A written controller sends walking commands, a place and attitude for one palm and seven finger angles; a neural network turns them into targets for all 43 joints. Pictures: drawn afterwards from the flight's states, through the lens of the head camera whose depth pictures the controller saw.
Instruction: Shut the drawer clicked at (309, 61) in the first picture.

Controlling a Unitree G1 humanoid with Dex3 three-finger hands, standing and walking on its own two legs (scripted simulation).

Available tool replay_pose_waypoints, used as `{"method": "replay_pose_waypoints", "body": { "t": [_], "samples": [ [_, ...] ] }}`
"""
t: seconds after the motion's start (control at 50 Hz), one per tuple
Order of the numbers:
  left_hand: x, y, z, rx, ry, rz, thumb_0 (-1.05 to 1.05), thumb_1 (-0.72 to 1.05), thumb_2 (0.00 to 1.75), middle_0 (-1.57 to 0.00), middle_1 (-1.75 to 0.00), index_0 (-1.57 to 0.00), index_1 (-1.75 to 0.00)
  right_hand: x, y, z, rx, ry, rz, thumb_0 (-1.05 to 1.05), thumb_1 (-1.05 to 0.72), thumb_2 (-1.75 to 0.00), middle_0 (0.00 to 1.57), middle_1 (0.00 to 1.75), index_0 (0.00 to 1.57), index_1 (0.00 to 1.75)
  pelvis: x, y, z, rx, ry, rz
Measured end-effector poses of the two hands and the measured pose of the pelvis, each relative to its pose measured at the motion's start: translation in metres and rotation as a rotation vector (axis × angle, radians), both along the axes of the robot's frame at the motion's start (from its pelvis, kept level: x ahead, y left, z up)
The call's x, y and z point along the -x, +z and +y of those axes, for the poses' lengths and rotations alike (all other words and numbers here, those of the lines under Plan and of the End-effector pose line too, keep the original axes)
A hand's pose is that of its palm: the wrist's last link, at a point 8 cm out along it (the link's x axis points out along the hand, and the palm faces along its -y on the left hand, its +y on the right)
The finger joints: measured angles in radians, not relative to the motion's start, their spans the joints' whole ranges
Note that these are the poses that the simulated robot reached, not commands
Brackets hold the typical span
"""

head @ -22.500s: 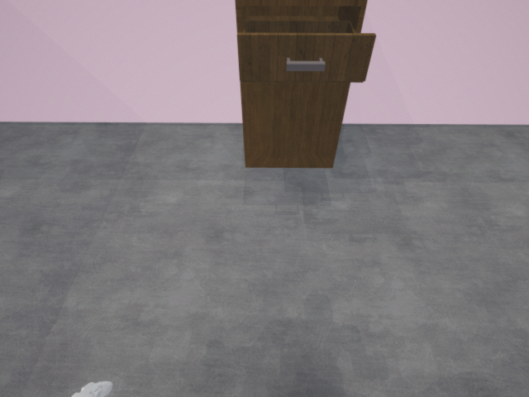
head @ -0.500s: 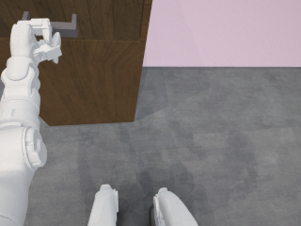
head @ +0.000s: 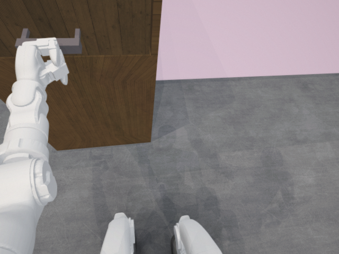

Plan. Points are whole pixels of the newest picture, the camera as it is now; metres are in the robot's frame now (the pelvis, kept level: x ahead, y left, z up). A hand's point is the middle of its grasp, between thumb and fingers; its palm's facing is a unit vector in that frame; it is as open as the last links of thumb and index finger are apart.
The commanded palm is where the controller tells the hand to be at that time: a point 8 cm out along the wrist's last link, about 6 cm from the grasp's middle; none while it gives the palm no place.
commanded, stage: pull the fist back off the drawer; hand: left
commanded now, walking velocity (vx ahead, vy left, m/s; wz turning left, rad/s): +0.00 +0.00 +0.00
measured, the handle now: (51, 39) +0.60 +0.23 +0.08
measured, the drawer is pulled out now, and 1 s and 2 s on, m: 0.00 0.00 0.00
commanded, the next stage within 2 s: draw the hand back to the body in 0.16 s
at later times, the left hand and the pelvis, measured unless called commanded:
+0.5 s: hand (44, 82) +0.45 +0.21 +0.12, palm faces +0.02 -1.00 -0.04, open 3.3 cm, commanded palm +0.41 +0.25 +0.13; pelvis +0.06 +0.00 +0.04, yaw +1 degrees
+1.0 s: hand out of the picture +0.32 +0.23 +0.18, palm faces +0.25 -0.93 -0.25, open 3.3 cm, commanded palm +0.27 +0.27 +0.20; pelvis +0.04 +0.00 +0.08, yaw +3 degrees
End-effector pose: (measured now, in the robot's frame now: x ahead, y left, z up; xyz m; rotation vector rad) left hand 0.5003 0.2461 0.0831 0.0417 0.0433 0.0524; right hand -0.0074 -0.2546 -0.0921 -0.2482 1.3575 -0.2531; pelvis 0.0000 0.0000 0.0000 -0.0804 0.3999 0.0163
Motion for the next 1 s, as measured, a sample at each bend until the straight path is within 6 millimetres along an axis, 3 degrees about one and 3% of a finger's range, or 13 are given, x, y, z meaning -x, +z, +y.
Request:
{"method": "replay_pose_waypoints", "body": {
  "t": [0.14, 0.36, 0.52, 0.7, 0.8, 1.0],
  "samples": [
    [0.010, 0.001, 0.005, 0.001, 0.013, -0.010, 0.02, 0.86, 0.90, -1.40, -1.60, -1.40, -1.60, -0.027, 0.006, 0.001, -0.026, -0.017, -0.031, 0.01, -0.90, -0.90, 0.20, 0.30, 0.20, 0.30, -0.019, 0.011, 0.000, -0.015, -0.014, -0.020],
    [0.029, 0.009, 0.015, -0.001, 0.001, -0.047, 0.01, 0.90, 0.90, -1.40, -1.60, -1.40, -1.60, -0.088, 0.018, -0.006, -0.023, 0.007, -0.114, 0.01, -0.90, -0.90, 0.20, 0.30, 0.20, 0.30, -0.043, 0.023, 0.000, -0.021, -0.006, -0.052],
    [0.082, 0.042, 0.013, 0.003, -0.024, -0.069, 0.01, 0.90, 0.90, -1.39, -1.60, -1.40, -1.60, -0.145, 0.041, 0.003, -0.060, 0.046, -0.291, 0.01, -0.91, -0.90, 0.20, 0.30, 0.20, 0.30, -0.059, 0.044, 0.002, -0.033, 0.001, -0.133],
    [0.138, 0.065, 0.025, -0.007, 0.001, -0.066, 0.01, 0.90, 0.90, -1.40, -1.60, -1.41, -1.60, -0.202, 0.067, 0.017, -0.086, 0.153, -0.500, 0.01, -0.91, -0.90, 0.20, 0.30, 0.20, 0.30, -0.052, 0.055, 0.001, -0.044, 0.029, -0.222],
    [0.165, 0.082, 0.022, -0.035, -0.005, -0.086, 0.01, 0.90, 0.90, -1.40, -1.60, -1.41, -1.60, -0.216, 0.080, 0.025, -0.091, 0.194, -0.582, 0.01, -0.90, -0.90, 0.20, 0.30, 0.20, 0.30, -0.044, 0.060, 0.000, -0.051, 0.038, -0.270],
    [0.216, 0.107, 0.025, -0.220, 0.206, -0.022, 0.01, 0.90, 0.90, -1.40, -1.60, -1.41, -1.60, -0.226, 0.100, 0.036, -0.092, 0.214, -0.609, 0.01, -0.90, -0.90, 0.20, 0.30, 0.20, 0.30, -0.039, 0.082, -0.002, -0.074, 0.032, -0.372]
  ]
}}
